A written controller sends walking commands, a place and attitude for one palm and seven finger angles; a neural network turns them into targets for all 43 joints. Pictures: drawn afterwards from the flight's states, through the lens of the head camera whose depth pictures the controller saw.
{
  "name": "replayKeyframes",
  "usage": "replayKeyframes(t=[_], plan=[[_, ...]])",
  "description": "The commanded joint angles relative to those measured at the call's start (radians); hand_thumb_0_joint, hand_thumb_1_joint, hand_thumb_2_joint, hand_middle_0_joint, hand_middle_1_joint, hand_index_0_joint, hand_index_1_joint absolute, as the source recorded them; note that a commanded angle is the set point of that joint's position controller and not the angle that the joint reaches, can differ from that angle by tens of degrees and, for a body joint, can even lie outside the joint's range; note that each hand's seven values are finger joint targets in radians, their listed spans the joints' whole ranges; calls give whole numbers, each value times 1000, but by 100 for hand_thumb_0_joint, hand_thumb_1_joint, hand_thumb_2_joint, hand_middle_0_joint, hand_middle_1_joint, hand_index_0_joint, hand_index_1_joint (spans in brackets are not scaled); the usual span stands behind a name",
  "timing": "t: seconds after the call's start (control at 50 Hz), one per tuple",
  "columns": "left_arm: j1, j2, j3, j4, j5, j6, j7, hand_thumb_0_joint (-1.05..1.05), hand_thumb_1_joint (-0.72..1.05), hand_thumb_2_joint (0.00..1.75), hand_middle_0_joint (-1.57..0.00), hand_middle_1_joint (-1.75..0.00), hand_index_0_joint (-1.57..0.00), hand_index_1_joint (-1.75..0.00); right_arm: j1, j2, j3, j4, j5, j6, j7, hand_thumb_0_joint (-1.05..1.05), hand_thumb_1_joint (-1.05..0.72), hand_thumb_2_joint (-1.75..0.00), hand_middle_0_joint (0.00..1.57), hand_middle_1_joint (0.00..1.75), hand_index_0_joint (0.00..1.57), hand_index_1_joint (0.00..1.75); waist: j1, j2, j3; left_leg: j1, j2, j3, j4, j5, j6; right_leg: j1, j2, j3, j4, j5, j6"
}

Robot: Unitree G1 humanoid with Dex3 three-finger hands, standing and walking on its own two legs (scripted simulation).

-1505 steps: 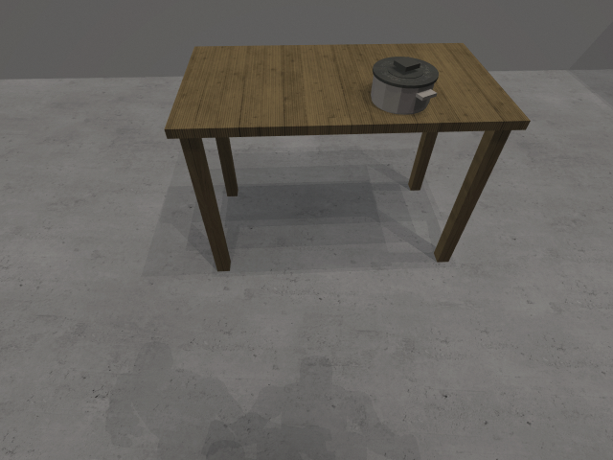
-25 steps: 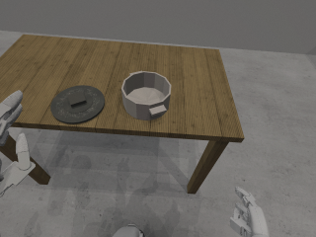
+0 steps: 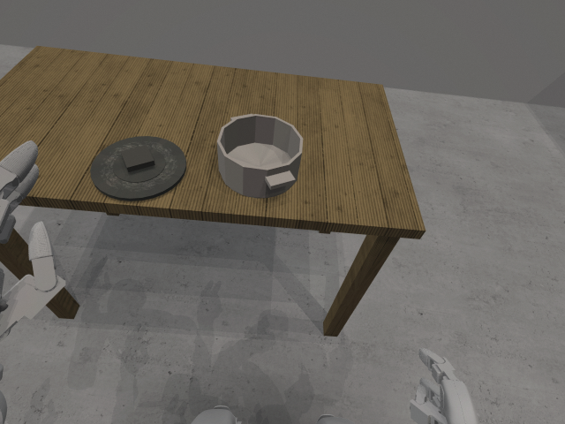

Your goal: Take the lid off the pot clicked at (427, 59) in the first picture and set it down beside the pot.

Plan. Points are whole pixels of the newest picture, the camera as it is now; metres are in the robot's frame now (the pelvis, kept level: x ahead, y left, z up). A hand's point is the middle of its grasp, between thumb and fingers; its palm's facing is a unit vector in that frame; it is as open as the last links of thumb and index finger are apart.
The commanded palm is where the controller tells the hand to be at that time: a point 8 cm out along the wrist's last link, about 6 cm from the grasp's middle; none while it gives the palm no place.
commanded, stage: step back with the hand held close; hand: left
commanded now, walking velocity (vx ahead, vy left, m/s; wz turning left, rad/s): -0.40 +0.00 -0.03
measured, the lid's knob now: (137, 158) +0.59 +0.32 -0.02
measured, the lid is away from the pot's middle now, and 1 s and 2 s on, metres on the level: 0.25 0.25 0.25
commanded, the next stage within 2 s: stop stepping back and stand still in 0.28 s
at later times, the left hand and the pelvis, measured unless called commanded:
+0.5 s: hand (24, 407) +0.12 +0.22 +0.16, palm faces +0.16 -0.88 -0.44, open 7.4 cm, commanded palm +0.04 +0.28 +0.20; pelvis -0.11 +0.01 +0.01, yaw -4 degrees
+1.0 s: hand out of the picture +0.00 +0.22 +0.19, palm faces +0.31 -0.86 -0.40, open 7.4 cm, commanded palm -0.04 +0.28 +0.20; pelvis -0.18 +0.00 +0.02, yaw -2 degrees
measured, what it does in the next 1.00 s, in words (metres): walks backwards: right foot, then left foot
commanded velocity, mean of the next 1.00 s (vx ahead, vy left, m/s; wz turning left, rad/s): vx -0.02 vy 0.00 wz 0.02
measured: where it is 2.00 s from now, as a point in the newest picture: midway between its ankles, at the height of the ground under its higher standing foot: outside the picture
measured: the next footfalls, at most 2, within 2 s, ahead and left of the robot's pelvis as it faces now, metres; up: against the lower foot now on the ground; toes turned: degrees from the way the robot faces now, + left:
right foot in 0.18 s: -0.01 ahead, -0.14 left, +0.00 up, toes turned -5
left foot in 0.36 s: +0.03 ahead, +0.11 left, +0.00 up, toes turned -3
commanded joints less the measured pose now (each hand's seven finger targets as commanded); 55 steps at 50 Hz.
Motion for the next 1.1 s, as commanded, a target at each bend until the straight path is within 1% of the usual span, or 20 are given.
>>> replayKeyframes(t=[0.0,0.12,0.2,0.28,0.32,0.34,0.36,0.38,0.48,0.54,0.56,0.64,0.7,0.78,0.82,0.86,0.9,1.0,1.06,1.08], plan=[[24,163,140,-231,-28,-54,25,0,90,90,-20,-30,-20,-30,-55,-133,-60,-153,-10,-96,4,0,-90,-90,20,30,20,30,2,304,-146,24,331,-343,-447,-159,131,33,56,66,326,-230,-27],[60,140,85,-208,-30,-33,4,0,90,90,-20,-30,-20,-30,-64,-144,-48,-160,-10,-99,15,0,-90,-90,20,30,20,30,41,214,-217,179,220,-150,-273,-20,13,240,10,-42,-339,39,-45],[-35,157,64,-133,-26,-29,13,0,90,90,-20,-30,-20,-30,-50,-113,-53,-138,4,-75,-11,0,-90,-90,20,30,20,30,6,-206,-149,162,-3,-20,296,-247,-64,-43,-330,202,-482,268,-189],[0,139,66,-141,-18,-18,10,0,90,90,-20,-30,-20,-30,-98,-95,-14,-149,-2,-37,-16,0,-90,-90,20,30,20,30,-14,-12,-95,100,38,-41,-118,-110,-37,106,-244,72,-215,569,-120],[28,154,87,-214,-25,-43,7,0,90,90,-20,-30,-20,-30,-95,-148,-38,-185,0,-44,-20,0,-90,-90,20,30,20,30,7,336,-165,154,249,-287,-371,266,48,85,-6,-36,14,50,-21],[38,175,97,-232,-42,-59,4,0,90,90,-20,-30,-20,-30,-71,-150,-47,-178,9,-71,-10,0,-90,-90,20,30,20,30,8,319,-211,218,304,-319,-406,288,86,40,48,11,122,-226,-30],[-123,-93,-273,634,59,161,-96,0,90,90,-20,-30,-20,-30,19,-362,-100,109,-23,-105,51,0,-90,-90,20,30,20,30,-112,362,-72,114,346,-486,-205,698,120,-184,-17,91,404,-250,-28],[-24,167,130,-358,-89,24,-23,0,90,90,-20,-30,-20,-30,-100,-106,-58,-211,7,-110,39,0,-90,-90,20,30,20,30,65,241,-277,297,326,-319,-383,449,97,-1,74,65,318,-353,5],[268,197,149,-394,-29,21,22,0,90,90,-20,-30,-20,-30,-93,-127,-31,-227,21,-82,27,0,-90,-90,20,30,20,30,46,279,-197,-38,142,-130,-319,-340,15,396,7,-39,-238,-18,-34],[87,188,122,-277,-33,23,35,0,90,90,-20,-30,-20,-30,-39,-134,-45,-178,13,-83,0,0,-90,-90,20,30,20,30,6,-121,-106,87,-16,-23,236,-268,-49,-6,-308,377,-576,-388,-187],[50,156,105,-196,-33,33,41,0,90,90,-20,-30,-20,-30,-10,-128,-48,-122,6,-77,-6,0,-90,-90,20,30,20,30,-14,-150,-108,196,0,-57,320,-228,-44,-131,-316,352,-588,-465,-191],[-15,98,48,-26,-23,40,47,0,90,90,-20,-30,-20,-30,-44,-149,-28,-125,14,-64,-33,0,-90,-90,20,30,20,30,-23,12,-16,234,45,-85,-175,-271,12,-97,-144,92,-345,-310,-95],[-49,133,55,-81,-11,13,33,0,90,90,-20,-30,-20,-30,-92,-158,-17,-164,32,-85,-32,0,-90,-90,20,30,20,30,13,291,-42,34,228,-384,-521,-625,81,112,31,-61,12,-127,-12],[35,149,59,-114,7,38,8,0,90,90,-20,-30,-20,-30,-117,-141,-12,-166,20,-87,-3,0,-90,-90,20,30,20,30,32,203,-26,-150,178,-271,-503,-619,75,353,46,-76,-95,-100,-35],[66,151,54,-123,8,36,7,0,90,90,-20,-30,-20,-30,-105,-135,-16,-158,7,-80,2,0,-90,-90,20,30,20,30,34,67,-23,-110,81,-144,-270,-451,28,349,-10,43,-326,-139,-75],[12,179,75,-159,-5,37,15,0,90,90,-20,-30,-20,-30,-79,-121,-33,-124,-1,-71,5,0,-90,-90,20,30,20,30,26,-239,-70,-65,-42,-3,263,-257,-22,186,-281,491,-599,-459,-208],[-20,155,66,-127,-14,36,23,0,90,90,-20,-30,-20,-30,-49,-114,-19,-86,-8,-65,6,0,-90,-90,20,30,20,30,-9,-36,-63,-17,8,-46,367,-262,-17,74,-310,441,-584,-387,-231],[-57,119,44,-74,-7,32,48,0,90,90,-20,-30,-20,-30,-77,-117,-2,-119,-1,-62,-32,0,-90,-90,20,30,20,30,-6,23,-35,282,24,6,-197,-265,20,-28,-158,162,-395,-346,-129],[-46,151,72,-141,-1,20,45,0,90,90,-20,-30,-20,-30,-91,-150,-17,-155,19,-73,-27,0,-90,-90,20,30,20,30,22,234,-149,256,209,-237,-364,-247,88,112,34,-61,-26,-108,-13],[-11,155,72,-142,-9,30,38,0,90,90,-20,-30,-20,-30,-83,-146,-13,-151,23,-74,-22,0,-90,-90,20,30,20,30,17,308,-119,120,244,-299,-470,-570,111,117,43,-53,86,-180,0]])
